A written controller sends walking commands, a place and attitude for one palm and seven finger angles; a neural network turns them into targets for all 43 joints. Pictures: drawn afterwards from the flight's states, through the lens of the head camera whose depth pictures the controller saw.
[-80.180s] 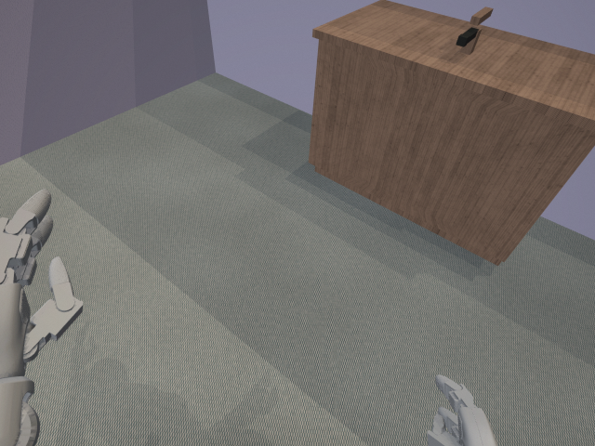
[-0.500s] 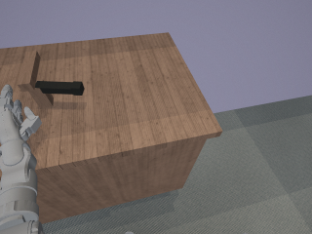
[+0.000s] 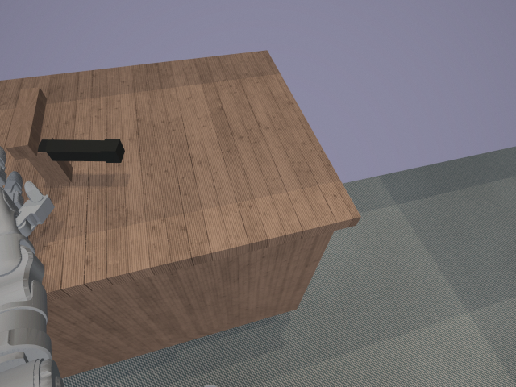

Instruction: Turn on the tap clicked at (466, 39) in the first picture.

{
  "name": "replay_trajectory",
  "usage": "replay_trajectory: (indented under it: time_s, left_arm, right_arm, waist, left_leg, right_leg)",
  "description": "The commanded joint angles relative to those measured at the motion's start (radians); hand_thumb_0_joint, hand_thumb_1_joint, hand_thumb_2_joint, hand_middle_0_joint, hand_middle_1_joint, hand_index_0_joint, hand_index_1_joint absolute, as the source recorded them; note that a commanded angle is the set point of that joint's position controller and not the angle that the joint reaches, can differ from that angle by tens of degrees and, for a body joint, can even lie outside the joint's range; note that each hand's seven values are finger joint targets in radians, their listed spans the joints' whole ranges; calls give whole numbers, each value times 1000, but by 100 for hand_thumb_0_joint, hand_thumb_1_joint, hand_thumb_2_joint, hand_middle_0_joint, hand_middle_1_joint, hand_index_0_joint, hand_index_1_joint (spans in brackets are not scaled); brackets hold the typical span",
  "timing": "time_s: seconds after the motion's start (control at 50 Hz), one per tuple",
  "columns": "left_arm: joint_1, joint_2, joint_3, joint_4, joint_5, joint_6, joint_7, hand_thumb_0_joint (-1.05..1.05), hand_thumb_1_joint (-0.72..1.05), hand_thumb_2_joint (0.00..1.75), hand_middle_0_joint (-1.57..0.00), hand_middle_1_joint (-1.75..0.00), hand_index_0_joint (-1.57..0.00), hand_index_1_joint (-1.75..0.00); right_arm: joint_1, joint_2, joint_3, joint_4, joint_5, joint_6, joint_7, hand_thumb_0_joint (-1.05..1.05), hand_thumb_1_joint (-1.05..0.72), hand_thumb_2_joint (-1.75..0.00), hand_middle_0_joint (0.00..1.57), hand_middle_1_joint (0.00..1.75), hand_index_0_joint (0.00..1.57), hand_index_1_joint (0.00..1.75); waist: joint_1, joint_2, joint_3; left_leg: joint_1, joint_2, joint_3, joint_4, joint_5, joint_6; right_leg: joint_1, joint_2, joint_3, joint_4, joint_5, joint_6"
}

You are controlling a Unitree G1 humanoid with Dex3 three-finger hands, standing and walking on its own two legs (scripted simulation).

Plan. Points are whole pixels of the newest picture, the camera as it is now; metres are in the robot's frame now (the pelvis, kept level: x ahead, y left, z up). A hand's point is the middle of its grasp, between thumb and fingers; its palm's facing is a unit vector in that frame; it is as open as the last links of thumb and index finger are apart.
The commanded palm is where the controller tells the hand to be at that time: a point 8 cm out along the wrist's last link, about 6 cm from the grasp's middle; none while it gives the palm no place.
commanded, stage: push the lever round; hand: left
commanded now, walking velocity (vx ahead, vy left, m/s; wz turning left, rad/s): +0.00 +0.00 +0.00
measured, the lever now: (113, 151) +0.47 +0.25 +0.08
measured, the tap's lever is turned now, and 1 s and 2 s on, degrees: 75 75 75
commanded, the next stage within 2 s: none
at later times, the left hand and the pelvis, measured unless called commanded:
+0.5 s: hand (63, 198) +0.38 +0.30 +0.07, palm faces +0.50 -0.86 -0.08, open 7.9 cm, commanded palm +0.33 +0.33 +0.08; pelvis +0.00 +0.01 +0.00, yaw +1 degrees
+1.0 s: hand (78, 199) +0.38 +0.28 +0.07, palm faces +0.56 -0.83 -0.07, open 7.9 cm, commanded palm +0.34 +0.30 +0.08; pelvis -0.01 +0.00 +0.00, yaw +1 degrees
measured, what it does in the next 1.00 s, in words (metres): stands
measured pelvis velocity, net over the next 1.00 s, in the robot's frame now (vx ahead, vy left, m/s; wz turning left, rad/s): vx -0.01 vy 0.00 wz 0.02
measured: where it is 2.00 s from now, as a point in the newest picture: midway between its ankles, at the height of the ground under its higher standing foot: outside the picture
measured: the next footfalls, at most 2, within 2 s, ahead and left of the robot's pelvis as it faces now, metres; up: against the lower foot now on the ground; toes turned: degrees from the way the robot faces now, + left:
none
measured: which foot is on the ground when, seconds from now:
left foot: down 0.00-1.00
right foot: down 0.00-1.00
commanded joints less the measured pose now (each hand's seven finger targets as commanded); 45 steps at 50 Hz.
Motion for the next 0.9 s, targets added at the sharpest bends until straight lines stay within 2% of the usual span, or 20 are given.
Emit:
replay_trajectory:
  time_s: [0.0,0.12,0.14,0.2,0.22,0.24,0.28,0.3,0.32,0.42,0.48,0.5,0.52,0.6,0.66,0.7,0.72,0.78,0.8,0.88]
  left_arm:
    - [-345,292,29,-263,9,-93,7,0,90,90,-15,-15,-15,-15]
    - [-399,230,-33,-321,22,-121,35,0,90,90,-15,-15,-15,-15]
    - [-362,224,-32,-308,21,-114,38,0,90,90,-15,-15,-15,-15]
    - [-301,237,-7,-246,26,-72,54,0,90,90,-15,-15,-15,-15]
    - [-322,224,-21,-244,24,-59,58,0,90,90,-15,-15,-15,-15]
    - [-286,247,12,-220,20,-42,62,0,90,90,-15,-15,-15,-15]
    - [-298,228,-14,-256,23,-30,65,0,90,90,-15,-15,-15,-15]
    - [-307,237,-4,-282,37,-37,76,0,90,90,-15,-15,-15,-15]
    - [-317,197,-43,-308,40,-44,79,0,90,90,-15,-15,-15,-15]
    - [-364,147,-79,-326,40,-91,97,0,90,90,-15,-15,-15,-15]
    - [-341,129,-97,-308,34,-86,93,0,90,90,-15,-15,-15,-15]
    - [-334,155,-70,-302,40,-82,100,0,90,90,-15,-15,-15,-15]
    - [-330,126,-99,-291,41,-72,98,0,90,90,-15,-15,-15,-15]
    - [-370,142,-94,-286,45,-58,106,0,90,90,-15,-15,-15,-15]
    - [-368,124,-106,-298,37,-71,113,0,90,90,-15,-15,-15,-15]
    - [-367,137,-88,-282,43,-77,123,0,90,90,-15,-15,-15,-15]
    - [-375,107,-118,-286,44,-80,128,0,90,90,-15,-15,-15,-15]
    - [-368,122,-100,-292,45,-84,149,0,90,90,-15,-15,-15,-15]
    - [-373,110,-107,-292,52,-84,159,0,90,90,-15,-15,-15,-15]
    - [-407,79,-134,-289,57,-83,190,0,90,90,-15,-15,-15,-15]
  right_arm:
    - [4,-160,-61,-85,3,-42,-23,0,-90,-90,20,30,20,30]
    - [5,-155,-66,-69,-6,-54,-21,0,-90,-90,20,30,20,30]
    - [5,-154,-68,-70,-6,-55,-18,0,-90,-90,20,30,20,30]
    - [-1,-157,-62,-74,-3,-46,-19,0,-90,-90,20,30,20,30]
    - [-3,-156,-59,-82,-2,-43,-18,0,-90,-90,20,30,20,30]
    - [-2,-156,-61,-89,-2,-40,-19,0,-90,-90,20,30,20,30]
    - [-13,-152,-56,-108,0,-38,-17,0,-90,-90,20,30,20,30]
    - [-17,-147,-56,-104,1,-35,-17,0,-90,-90,20,30,20,30]
    - [-15,-143,-55,-108,-1,-37,-12,0,-90,-90,20,30,20,30]
    - [-19,-141,-61,-92,-7,-43,-7,0,-90,-90,20,30,20,30]
    - [-28,-143,-60,-95,-6,-44,-6,0,-90,-90,20,30,20,30]
    - [-31,-144,-60,-86,-4,-42,-8,0,-90,-90,20,30,20,30]
    - [-30,-141,-56,-92,-3,-42,-8,0,-90,-90,20,30,20,30]
    - [-38,-141,-53,-88,-1,-40,-14,0,-90,-90,20,30,20,30]
    - [-35,-142,-55,-94,-6,-46,-12,0,-90,-90,20,30,20,30]
    - [-36,-139,-52,-84,-6,-46,-10,0,-90,-90,20,30,20,30]
    - [-37,-137,-50,-87,-7,-47,-7,0,-90,-90,20,30,20,30]
    - [-42,-139,-53,-90,-10,-48,-4,0,-90,-90,20,30,20,30]
    - [-44,-137,-51,-85,-10,-48,-4,0,-90,-90,20,30,20,30]
    - [-49,-135,-52,-83,-13,-49,-1,0,-90,-90,20,30,20,30]
  waist:
    - [-1,104,-258]
    - [-14,145,-332]
    - [1,149,-337]
    - [14,103,-300]
    - [4,76,-290]
    - [19,36,-287]
    - [18,45,-289]
    - [23,101,-285]
    - [17,118,-288]
    - [-7,99,-275]
    - [-2,85,-286]
    - [5,107,-280]
    - [3,98,-273]
    - [-4,83,-252]
    - [-1,49,-286]
    - [6,85,-269]
    - [-3,81,-268]
    - [3,62,-281]
    - [2,91,-267]
    - [-12,81,-258]
  left_leg:
    - [176,-2,-60,-89,323,2]
    - [283,13,-99,-83,388,-33]
    - [285,11,-98,-85,401,-39]
    - [242,10,-94,-96,398,-36]
    - [223,7,-87,-99,384,-33]
    - [194,4,-80,-103,370,-28]
    - [192,2,-69,-108,381,-23]
    - [220,7,-77,-105,416,-29]
    - [243,9,-80,-104,432,-36]
    - [266,18,-103,-94,402,-46]
    - [247,10,-95,-100,354,-43]
    - [250,11,-99,-100,354,-43]
    - [239,8,-96,-106,347,-44]
    - [220,6,-96,-113,292,-35]
    - [218,1,-90,-110,285,-31]
    - [214,2,-94,-108,275,-32]
    - [216,-1,-92,-106,276,-31]
    - [194,-4,-84,-104,259,-24]
    - [200,-3,-89,-103,264,-26]
    - [191,-4,-88,-101,232,-25]
  right_leg:
    - [113,-15,83,-76,302,26]
    - [56,-9,64,-59,268,21]
    - [62,-8,61,-59,268,19]
    - [87,-12,57,-64,277,21]
    - [96,-13,57,-68,285,24]
    - [123,-12,58,-72,294,25]
    - [146,-16,60,-73,322,26]
    - [129,-16,62,-70,317,22]
    - [112,-13,59,-69,311,22]
    - [61,-7,55,-67,263,20]
    - [77,-10,56,-70,254,19]
    - [74,-12,57,-70,246,17]
    - [76,-13,55,-70,245,18]
    - [79,-15,58,-84,223,19]
    - [99,-13,61,-84,231,21]
    - [88,-13,61,-81,220,18]
    - [83,-14,62,-82,222,19]
    - [107,-14,66,-85,227,20]
    - [92,-15,65,-82,223,18]
    - [77,-16,66,-88,204,21]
